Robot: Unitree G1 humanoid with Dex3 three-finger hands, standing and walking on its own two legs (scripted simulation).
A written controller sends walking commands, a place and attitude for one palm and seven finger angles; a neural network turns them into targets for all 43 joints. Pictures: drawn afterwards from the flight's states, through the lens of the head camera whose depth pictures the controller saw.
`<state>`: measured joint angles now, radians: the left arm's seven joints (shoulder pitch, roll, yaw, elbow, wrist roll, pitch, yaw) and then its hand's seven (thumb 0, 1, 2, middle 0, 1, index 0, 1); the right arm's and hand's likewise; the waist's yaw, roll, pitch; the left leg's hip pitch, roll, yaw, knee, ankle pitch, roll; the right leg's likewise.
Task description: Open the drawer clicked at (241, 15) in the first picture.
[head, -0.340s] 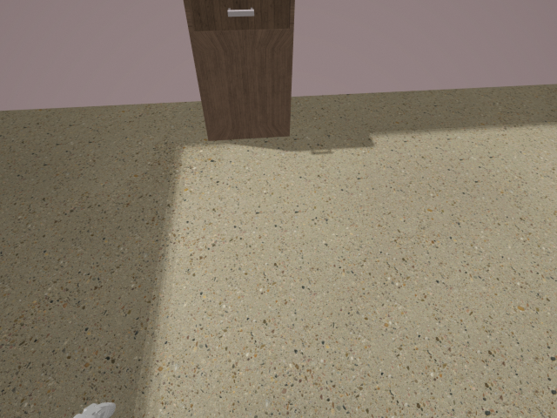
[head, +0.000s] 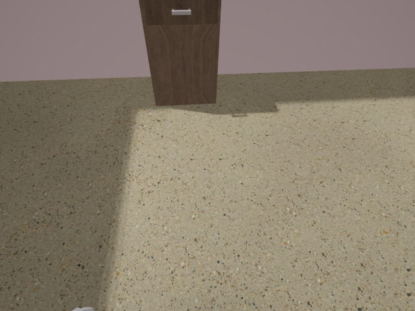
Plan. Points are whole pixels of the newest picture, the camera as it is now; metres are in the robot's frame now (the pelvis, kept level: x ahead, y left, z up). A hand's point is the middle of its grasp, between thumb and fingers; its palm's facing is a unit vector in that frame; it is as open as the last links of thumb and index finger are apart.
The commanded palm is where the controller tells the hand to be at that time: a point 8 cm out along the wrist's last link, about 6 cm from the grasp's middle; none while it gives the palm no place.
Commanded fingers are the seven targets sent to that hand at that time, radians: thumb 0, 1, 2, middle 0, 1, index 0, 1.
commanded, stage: stand and wait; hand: left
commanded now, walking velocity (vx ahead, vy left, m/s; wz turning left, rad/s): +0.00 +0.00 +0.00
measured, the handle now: (181, 11) +1.73 +0.27 -0.05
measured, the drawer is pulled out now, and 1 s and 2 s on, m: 0.00 0.00 0.00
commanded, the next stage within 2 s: look at it before walking up in 0.48 s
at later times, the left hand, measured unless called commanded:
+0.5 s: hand out of the picture +0.07 +0.25 -0.15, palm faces -0.04 -0.94 -0.33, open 7.4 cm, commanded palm none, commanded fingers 0.00 0.90 0.90 -0.20 -0.30 -0.20 -0.30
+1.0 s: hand out of the picture +0.06 +0.25 -0.15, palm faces -0.04 -0.95 -0.32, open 7.4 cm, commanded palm none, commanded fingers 0.00 0.90 0.90 -0.20 -0.30 -0.20 -0.30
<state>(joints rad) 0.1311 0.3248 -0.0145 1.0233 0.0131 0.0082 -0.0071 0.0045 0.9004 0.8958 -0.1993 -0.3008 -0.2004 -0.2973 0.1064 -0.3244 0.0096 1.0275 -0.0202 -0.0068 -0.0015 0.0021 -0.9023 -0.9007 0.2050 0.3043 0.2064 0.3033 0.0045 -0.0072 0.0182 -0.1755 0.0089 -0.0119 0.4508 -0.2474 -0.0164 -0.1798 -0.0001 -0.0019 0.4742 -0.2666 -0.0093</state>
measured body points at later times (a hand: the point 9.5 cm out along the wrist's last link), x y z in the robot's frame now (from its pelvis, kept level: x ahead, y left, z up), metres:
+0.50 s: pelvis -0.01 +0.00 +0.00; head -0.01 +0.00 +0.45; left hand +0.07 +0.30 -0.13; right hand +0.06 -0.30 -0.13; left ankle +0.00 +0.13 -0.74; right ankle -0.01 -0.11 -0.74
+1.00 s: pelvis -0.01 +0.00 +0.01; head -0.01 +0.00 +0.45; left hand +0.07 +0.30 -0.13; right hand +0.07 -0.29 -0.13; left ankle +0.00 +0.13 -0.74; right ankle -0.01 -0.11 -0.74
